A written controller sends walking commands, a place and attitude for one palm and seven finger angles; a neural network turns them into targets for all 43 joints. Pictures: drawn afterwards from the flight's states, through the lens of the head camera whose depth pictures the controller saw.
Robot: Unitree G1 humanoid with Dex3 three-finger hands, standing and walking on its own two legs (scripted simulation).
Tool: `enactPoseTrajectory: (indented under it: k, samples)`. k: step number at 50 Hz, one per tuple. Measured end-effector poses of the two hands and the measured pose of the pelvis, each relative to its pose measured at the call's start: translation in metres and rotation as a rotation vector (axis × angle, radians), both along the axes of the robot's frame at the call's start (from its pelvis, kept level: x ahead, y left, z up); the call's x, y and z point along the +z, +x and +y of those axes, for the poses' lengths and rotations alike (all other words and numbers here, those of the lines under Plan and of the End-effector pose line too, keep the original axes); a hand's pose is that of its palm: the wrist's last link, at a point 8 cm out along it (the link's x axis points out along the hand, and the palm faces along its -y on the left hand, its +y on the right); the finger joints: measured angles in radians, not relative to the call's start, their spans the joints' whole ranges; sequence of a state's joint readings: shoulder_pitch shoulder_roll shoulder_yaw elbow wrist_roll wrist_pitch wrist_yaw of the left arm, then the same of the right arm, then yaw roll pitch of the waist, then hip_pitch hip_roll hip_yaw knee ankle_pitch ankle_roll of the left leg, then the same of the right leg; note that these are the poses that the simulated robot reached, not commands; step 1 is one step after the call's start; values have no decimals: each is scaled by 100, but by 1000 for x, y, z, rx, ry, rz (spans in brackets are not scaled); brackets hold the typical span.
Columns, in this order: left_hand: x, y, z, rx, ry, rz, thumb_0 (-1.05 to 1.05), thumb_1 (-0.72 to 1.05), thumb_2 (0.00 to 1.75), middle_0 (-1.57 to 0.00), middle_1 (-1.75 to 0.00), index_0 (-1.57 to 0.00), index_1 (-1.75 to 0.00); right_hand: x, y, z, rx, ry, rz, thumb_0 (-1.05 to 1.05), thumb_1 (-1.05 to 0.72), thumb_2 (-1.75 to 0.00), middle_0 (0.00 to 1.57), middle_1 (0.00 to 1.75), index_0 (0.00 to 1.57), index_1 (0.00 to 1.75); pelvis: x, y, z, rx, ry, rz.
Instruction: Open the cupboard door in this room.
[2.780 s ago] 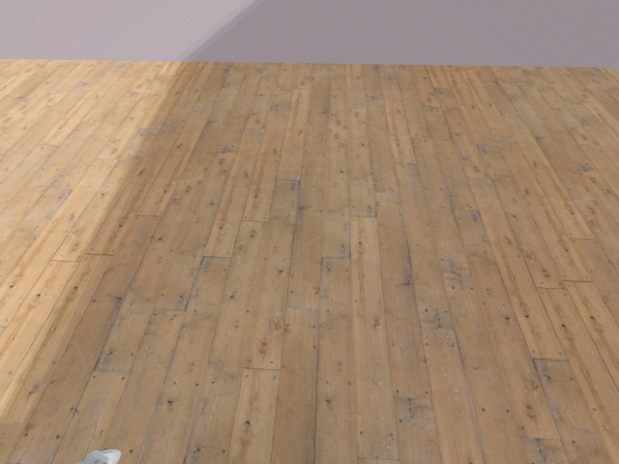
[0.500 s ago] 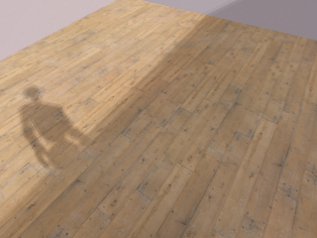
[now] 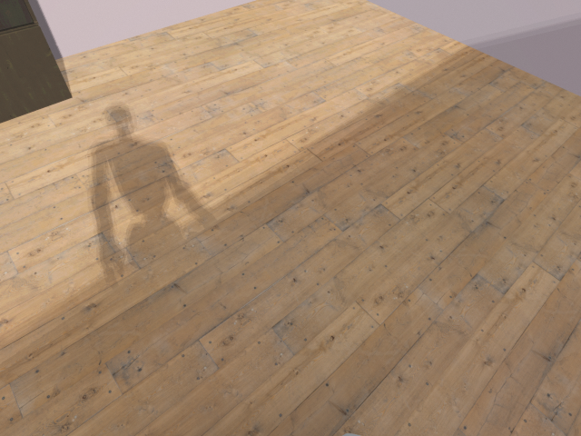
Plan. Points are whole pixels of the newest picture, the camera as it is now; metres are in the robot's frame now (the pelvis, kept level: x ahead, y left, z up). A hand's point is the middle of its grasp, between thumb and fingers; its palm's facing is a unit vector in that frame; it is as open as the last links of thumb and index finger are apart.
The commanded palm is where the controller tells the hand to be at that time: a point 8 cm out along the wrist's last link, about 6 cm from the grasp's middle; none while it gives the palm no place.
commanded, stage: turn or walk to find it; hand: left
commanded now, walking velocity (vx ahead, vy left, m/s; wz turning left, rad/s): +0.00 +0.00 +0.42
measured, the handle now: out of the picture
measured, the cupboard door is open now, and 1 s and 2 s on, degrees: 0 0 0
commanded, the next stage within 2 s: stand and wait in 0.54 s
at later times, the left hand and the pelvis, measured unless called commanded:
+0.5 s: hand out of the picture +0.03 +0.17 -0.14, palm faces +0.22 -0.94 -0.27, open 7.4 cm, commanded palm none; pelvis -0.02 -0.04 +0.01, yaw +13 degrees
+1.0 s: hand out of the picture -0.10 +0.17 -0.17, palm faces +0.34 -0.91 -0.22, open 7.4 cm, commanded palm none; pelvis -0.05 -0.01 +0.01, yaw +17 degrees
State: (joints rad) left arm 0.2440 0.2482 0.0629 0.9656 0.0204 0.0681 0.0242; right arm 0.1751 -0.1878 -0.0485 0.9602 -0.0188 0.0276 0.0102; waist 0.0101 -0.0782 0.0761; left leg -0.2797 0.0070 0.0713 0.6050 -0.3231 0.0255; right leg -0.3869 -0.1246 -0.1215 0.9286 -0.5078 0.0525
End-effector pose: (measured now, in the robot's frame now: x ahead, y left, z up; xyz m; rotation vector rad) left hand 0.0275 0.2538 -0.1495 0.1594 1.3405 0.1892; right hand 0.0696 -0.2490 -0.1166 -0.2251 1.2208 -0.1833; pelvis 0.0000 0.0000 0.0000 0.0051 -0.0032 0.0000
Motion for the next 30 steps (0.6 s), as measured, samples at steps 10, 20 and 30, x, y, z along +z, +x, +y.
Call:
enactPoseTrajectory:
  k: [10, 20, 30]
  samples:
    - [28, 12, 10, 46, 37, -94, 1, 91, 90, -19, -30, -20, -30, 2, 6, 18, 61, 48, -12, 0, -90, -90, 20, 30, 21, 30, 13, -6, -1, 73, -12, 6]
    - [44, 9, -30, 79, 89, -218, 1, 90, 90, -20, -30, -20, -30, -25, -2, -21, 101, 90, 41, 0, -90, -90, 20, 30, 21, 30, 4, -18, -34, 168, 12, -8]
    - [37, -54, -47, 200, 51, -129, 1, 90, 90, -20, -30, -20, -30, -11, 8, -32, 196, 43, 95, 1, -91, -90, 20, 30, 20, 30, 12, -24, -38, 267, 24, -12]
